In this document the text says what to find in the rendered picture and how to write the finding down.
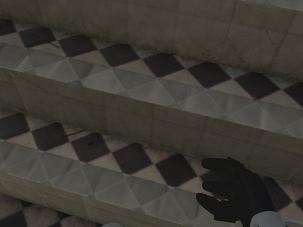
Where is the right robot hand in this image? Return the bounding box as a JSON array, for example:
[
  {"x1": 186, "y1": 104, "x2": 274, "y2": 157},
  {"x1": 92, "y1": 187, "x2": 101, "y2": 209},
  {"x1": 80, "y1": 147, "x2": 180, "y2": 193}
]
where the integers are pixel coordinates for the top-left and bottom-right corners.
[{"x1": 196, "y1": 157, "x2": 276, "y2": 227}]

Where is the right robot forearm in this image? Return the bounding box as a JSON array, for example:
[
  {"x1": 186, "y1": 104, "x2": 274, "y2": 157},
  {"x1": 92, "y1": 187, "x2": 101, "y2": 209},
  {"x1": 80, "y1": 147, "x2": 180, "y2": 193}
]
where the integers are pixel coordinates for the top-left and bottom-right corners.
[{"x1": 250, "y1": 211, "x2": 288, "y2": 227}]

